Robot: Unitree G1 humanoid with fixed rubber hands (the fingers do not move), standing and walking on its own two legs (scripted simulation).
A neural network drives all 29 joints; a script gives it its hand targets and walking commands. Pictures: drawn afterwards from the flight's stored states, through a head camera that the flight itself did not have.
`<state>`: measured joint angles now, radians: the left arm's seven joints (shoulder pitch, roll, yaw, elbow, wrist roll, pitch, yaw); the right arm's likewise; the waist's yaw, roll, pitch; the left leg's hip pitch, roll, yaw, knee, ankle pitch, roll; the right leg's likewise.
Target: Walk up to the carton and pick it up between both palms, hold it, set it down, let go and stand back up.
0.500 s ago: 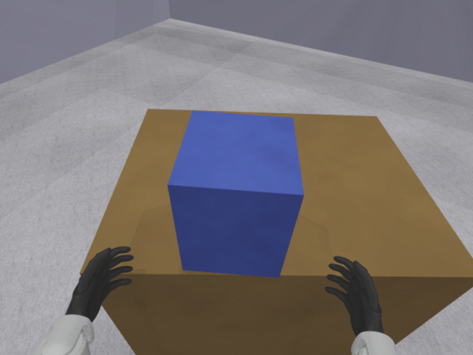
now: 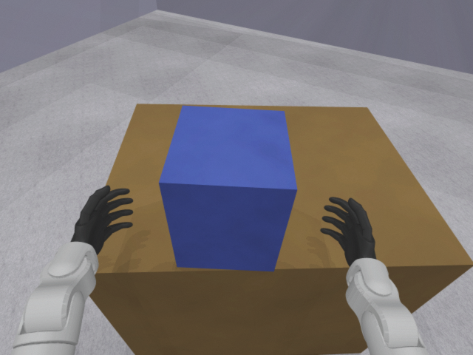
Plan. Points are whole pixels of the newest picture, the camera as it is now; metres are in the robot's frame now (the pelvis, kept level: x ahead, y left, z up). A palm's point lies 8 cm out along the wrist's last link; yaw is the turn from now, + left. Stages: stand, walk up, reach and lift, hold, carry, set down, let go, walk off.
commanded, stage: reach and lift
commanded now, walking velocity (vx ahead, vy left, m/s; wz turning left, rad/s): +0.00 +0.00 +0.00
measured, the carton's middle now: (229, 190) +0.43 +0.04 +0.05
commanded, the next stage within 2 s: none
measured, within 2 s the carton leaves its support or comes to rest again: neither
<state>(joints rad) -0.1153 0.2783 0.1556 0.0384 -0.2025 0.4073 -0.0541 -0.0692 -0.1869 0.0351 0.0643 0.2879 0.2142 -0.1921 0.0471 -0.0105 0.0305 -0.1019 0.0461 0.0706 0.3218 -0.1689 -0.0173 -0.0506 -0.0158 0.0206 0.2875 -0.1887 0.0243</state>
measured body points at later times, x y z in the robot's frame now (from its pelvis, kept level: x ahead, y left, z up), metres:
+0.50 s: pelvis -0.01 +0.00 +0.00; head -0.01 +0.01 +0.45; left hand +0.36 +0.26 +0.14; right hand +0.38 -0.16 +0.13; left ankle +0.00 +0.13 -0.75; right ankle -0.02 -0.14 -0.75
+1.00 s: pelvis +0.00 +0.00 +0.00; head +0.00 +0.02 +0.45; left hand +0.43 +0.26 +0.19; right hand +0.44 -0.16 +0.18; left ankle +0.00 +0.13 -0.75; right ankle -0.02 -0.14 -0.75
